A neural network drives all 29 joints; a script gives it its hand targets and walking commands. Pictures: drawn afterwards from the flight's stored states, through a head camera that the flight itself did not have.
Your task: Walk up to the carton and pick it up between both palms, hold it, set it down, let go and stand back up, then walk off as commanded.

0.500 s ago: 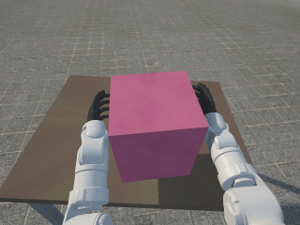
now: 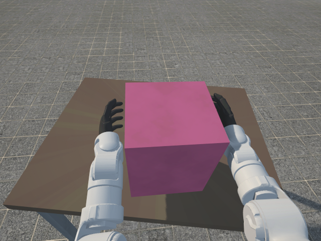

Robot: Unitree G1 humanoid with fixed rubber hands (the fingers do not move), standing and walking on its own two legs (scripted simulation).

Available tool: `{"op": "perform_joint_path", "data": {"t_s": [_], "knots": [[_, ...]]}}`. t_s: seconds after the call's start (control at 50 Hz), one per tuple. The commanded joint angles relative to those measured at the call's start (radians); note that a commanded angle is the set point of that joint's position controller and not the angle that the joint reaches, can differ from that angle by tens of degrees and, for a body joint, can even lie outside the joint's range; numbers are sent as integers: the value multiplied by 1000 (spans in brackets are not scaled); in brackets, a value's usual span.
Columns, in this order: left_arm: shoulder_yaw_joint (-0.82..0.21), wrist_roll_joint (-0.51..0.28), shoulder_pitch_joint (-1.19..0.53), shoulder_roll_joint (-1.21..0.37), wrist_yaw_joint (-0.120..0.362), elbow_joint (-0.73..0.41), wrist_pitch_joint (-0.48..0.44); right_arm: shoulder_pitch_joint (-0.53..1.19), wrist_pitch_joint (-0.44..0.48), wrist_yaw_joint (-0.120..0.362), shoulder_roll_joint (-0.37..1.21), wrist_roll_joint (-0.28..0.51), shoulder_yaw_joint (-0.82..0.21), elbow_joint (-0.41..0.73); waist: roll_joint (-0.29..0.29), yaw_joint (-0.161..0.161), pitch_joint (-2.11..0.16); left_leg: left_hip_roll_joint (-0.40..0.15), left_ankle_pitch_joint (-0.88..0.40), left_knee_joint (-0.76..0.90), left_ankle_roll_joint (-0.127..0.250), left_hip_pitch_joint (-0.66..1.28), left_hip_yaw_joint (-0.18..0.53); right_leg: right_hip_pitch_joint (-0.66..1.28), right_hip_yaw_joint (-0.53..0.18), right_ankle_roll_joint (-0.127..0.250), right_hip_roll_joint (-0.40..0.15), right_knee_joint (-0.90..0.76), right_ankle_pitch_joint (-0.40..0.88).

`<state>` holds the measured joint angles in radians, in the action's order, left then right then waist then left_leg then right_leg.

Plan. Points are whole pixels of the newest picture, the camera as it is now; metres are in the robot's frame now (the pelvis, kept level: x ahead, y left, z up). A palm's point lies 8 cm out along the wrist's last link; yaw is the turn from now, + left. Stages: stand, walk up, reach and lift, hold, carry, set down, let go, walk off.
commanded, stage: set down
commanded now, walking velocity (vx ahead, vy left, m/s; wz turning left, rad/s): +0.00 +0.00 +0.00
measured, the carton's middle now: (166, 140) +0.38 +0.05 +0.06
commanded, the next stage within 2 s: none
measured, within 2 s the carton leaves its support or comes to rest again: rests again in 0.90 s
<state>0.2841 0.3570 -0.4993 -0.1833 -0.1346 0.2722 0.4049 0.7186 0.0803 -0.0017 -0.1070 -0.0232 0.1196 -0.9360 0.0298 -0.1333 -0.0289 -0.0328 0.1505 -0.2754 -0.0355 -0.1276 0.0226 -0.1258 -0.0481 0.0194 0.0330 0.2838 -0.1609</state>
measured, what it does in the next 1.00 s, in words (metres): stands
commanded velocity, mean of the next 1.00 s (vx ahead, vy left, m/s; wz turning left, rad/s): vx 0.00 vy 0.00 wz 0.00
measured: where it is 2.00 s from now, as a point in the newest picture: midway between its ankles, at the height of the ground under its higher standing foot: outside the picture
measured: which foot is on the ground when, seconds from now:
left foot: down 0.00-1.00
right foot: down 0.00-1.00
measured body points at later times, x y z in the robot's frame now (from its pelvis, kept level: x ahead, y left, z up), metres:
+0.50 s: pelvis +0.01 -0.01 +0.00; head +0.05 +0.00 +0.45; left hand +0.36 +0.20 +0.08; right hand +0.45 -0.09 +0.08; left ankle +0.00 +0.14 -0.75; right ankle -0.01 -0.11 -0.75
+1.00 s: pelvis +0.01 +0.00 +0.00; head +0.05 +0.01 +0.45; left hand +0.35 +0.20 +0.06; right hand +0.44 -0.09 +0.06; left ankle +0.00 +0.14 -0.75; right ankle -0.01 -0.11 -0.75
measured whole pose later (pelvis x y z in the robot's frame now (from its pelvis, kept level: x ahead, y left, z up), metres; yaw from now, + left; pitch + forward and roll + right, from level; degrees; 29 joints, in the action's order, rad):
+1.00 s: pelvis +0.01 +0.00 +0.00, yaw +0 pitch +9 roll +0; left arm 0.30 0.36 -0.41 -0.20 -0.17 0.37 0.16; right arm 0.72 0.24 0.00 -0.11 -0.06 0.12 -1.04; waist 0.03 -0.16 -0.07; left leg -0.05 0.15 -0.30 -0.04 -0.30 0.02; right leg -0.29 -0.05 0.03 0.05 0.28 -0.14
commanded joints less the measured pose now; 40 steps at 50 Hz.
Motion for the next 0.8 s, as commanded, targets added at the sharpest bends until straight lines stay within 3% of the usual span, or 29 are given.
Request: {"op": "perform_joint_path", "data": {"t_s": [0.0,0.02,0.04,0.06,0.08,0.1,0.12,0.16,0.18,0.2,0.22,0.26,0.3,0.32,0.38,0.4,0.46,0.52,0.56,0.6,0.62,0.68,0.7,0.72,0.74,0.76,0.78], "knots": [[-251,-38,-510,-458,92,26,-99,582,56,151,403,-21,-97,31,-33,-5,-357,-8,-512,-64,-30,231,-90,-79,152,38,43,-69,94],[-229,-36,-513,-440,98,48,-100,593,46,148,379,-35,-75,-10,-24,10,-332,-8,-484,-55,-25,220,-87,-112,159,40,43,-81,61],[-258,-52,-521,-461,100,4,-113,598,66,146,403,-29,-106,36,-41,-3,-403,-5,-524,-69,-27,233,-89,-93,149,45,41,-73,93],[-239,-30,-467,-461,102,23,-110,612,72,135,429,-23,-132,68,-22,-17,-381,0,-544,-72,-18,221,-87,-85,148,37,40,-69,141],[-250,-40,-481,-468,102,29,-113,616,82,132,427,-17,-131,73,-16,-21,-409,-2,-577,-90,-32,240,-91,-73,153,37,44,-64,150],[-272,-48,-478,-490,96,8,-120,610,90,128,421,-19,-125,64,-28,0,-430,0,-614,-98,-34,250,-83,-88,152,39,46,-69,174],[-289,-52,-498,-490,94,5,-133,630,110,129,421,-26,-137,82,-45,0,-470,-3,-666,-111,-41,252,-84,-101,159,46,49,-65,182],[-264,-39,-479,-489,86,1,-153,620,113,132,439,-27,-151,55,-47,-30,-489,-2,-662,-120,-35,243,-92,-110,151,48,44,-59,182],[-307,-55,-498,-511,78,-31,-166,615,133,131,433,-20,-151,79,-69,-15,-540,-11,-741,-141,-47,284,-80,-136,159,55,55,-60,187],[-309,-62,-478,-518,72,-31,-179,618,149,125,450,-7,-180,94,-54,-32,-571,-11,-795,-154,-44,293,-79,-142,158,56,57,-63,251],[-301,-64,-471,-500,75,2,-186,606,148,116,438,-20,-178,89,-37,-19,-540,-8,-789,-154,-43,264,-80,-135,159,50,52,-56,270],[-342,-79,-471,-537,63,-48,-211,614,174,112,449,-8,-211,122,-69,-22,-634,-11,-851,-175,-58,277,-73,-125,157,52,58,-44,311],[-313,-57,-453,-506,61,-22,-217,605,166,107,447,1,-224,93,-45,-44,-586,-8,-797,-161,-45,247,-87,-107,157,41,53,-37,328],[-315,-64,-454,-511,60,-27,-221,583,165,112,439,-6,-210,63,-46,-43,-586,-8,-813,-163,-45,243,-90,-98,156,44,51,-44,311],[-257,-38,-438,-485,74,70,-201,583,137,107,426,-13,-169,-2,-22,-26,-449,-10,-692,-125,-28,215,-89,-106,158,48,45,-65,249],[-263,-34,-428,-485,74,46,-201,584,141,111,421,-2,-205,24,-36,-45,-485,-5,-685,-117,-34,190,-95,-86,152,42,46,-51,264],[-252,-43,-385,-491,88,53,-206,578,149,106,438,-17,-211,53,5,-41,-470,1,-668,-113,-19,177,-85,-70,149,28,34,-43,329],[-274,-57,-455,-479,75,23,-239,596,168,112,421,-16,-195,37,-30,-41,-564,-4,-705,-132,-32,186,-91,-108,151,33,41,-35,323],[-263,-41,-413,-498,75,31,-251,585,179,114,450,-15,-231,46,-28,-69,-564,2,-728,-131,-31,158,-103,-78,148,30,41,-21,374],[-270,-35,-399,-515,74,39,-262,579,192,113,448,-37,-208,55,-25,-56,-591,-4,-741,-140,-35,170,-99,-87,155,40,47,-30,339],[-272,-47,-411,-503,74,20,-268,578,195,111,433,-31,-222,58,-24,-62,-583,-1,-742,-140,-33,156,-96,-62,148,39,42,-21,368],[-276,-48,-424,-509,78,77,-281,585,202,109,438,-43,-209,45,-21,-38,-589,1,-699,-135,-27,123,-96,-83,150,34,38,-20,402],[-254,-44,-432,-487,77,75,-291,586,202,110,443,-55,-193,32,-13,-42,-602,2,-660,-124,-21,113,-101,-67,140,34,33,-26,345],[-254,-32,-404,-495,81,88,-294,543,190,112,444,-62,-185,-15,-10,-43,-544,2,-680,-122,-26,101,-108,-64,149,37,39,-18,349],[-268,-42,-395,-509,81,84,-297,538,198,113,450,-55,-196,9,-9,-41,-560,-3,-674,-127,-26,118,-101,-68,151,30,36,-10,384],[-255,-45,-433,-498,85,114,-305,544,190,114,435,-91,-155,-33,-9,-20,-522,2,-645,-117,-27,92,-107,-78,153,35,32,-25,334],[-263,-40,-395,-503,87,111,-298,545,198,108,433,-74,-166,-13,-18,-29,-520,-1,-691,-118,-31,110,-104,-86,157,33,37,-19,381]]}}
